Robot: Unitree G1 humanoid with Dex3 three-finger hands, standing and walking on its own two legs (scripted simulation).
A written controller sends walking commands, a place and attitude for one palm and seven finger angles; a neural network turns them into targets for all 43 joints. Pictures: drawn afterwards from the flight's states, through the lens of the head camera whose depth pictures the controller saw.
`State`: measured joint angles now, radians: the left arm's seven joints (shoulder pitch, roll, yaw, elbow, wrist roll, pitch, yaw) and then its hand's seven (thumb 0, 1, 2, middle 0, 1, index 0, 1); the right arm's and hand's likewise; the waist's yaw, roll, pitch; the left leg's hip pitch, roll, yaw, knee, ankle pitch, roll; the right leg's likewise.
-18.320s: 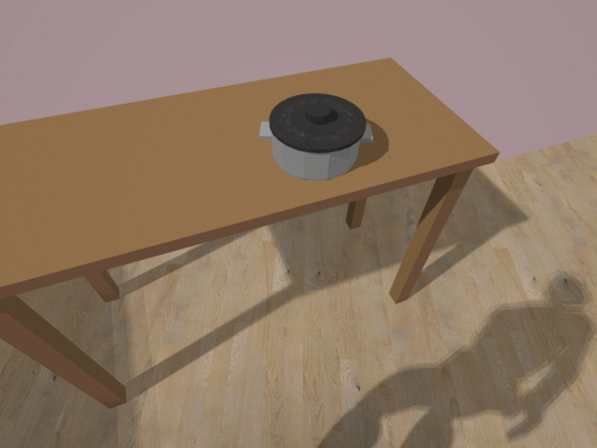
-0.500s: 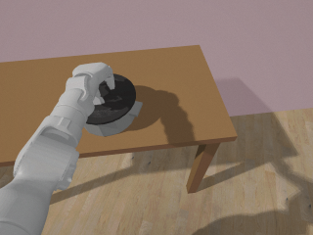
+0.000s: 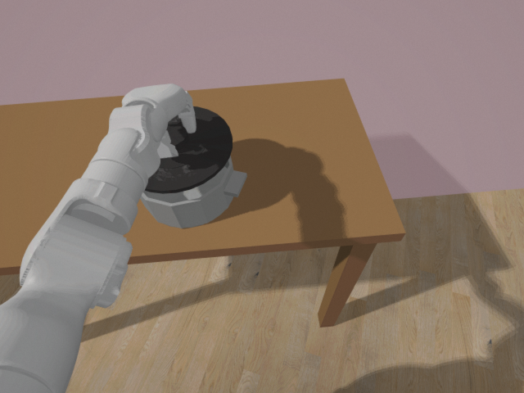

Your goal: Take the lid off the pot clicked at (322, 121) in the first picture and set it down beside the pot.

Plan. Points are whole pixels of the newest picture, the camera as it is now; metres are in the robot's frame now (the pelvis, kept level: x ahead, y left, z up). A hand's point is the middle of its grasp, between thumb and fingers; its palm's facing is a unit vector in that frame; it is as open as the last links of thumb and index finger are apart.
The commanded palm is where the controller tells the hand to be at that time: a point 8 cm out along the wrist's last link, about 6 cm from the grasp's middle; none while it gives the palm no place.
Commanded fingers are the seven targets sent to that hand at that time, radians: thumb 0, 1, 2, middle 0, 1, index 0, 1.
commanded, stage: lift the lid straight up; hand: left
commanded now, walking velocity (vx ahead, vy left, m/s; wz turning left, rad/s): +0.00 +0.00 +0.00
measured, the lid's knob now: (172, 137) +0.51 +0.13 +0.10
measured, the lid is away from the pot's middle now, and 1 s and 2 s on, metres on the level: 0.00 0.00 0.09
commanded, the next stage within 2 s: move the lid sideways beside the pot in 1.22 s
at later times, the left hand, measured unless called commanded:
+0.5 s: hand (161, 111) +0.49 +0.12 +0.17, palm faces -0.30 -0.05 -0.95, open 8.1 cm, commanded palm +0.49 +0.13 +0.25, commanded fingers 0.00 0.57 1.02 -0.80 -1.07 -0.81 -1.07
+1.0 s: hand (152, 91) +0.48 +0.12 +0.21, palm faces -0.27 -0.05 -0.96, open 8.1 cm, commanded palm +0.48 +0.12 +0.29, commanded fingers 0.00 0.57 1.02 -0.80 -1.07 -0.81 -1.07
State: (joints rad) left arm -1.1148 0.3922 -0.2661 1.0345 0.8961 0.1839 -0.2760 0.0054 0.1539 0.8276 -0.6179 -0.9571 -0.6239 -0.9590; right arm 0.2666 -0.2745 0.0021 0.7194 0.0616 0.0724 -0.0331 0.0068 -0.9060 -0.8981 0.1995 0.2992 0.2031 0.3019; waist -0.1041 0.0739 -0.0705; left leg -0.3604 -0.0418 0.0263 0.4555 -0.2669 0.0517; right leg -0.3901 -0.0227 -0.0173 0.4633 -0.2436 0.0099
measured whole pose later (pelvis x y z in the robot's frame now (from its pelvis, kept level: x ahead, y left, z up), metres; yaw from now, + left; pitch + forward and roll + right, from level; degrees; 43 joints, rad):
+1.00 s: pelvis -0.01 +0.00 +0.00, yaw +1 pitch +8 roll +0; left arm -1.30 0.41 -0.28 1.04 0.91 0.27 -0.42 0.01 0.15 0.83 -0.62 -0.96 -0.63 -0.96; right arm 0.26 -0.28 0.02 0.71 0.06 0.05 -0.03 0.01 -0.91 -0.90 0.20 0.30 0.20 0.30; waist -0.10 0.08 -0.06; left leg -0.31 -0.05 0.02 0.41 -0.23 0.05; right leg -0.35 -0.03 -0.02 0.44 -0.22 0.01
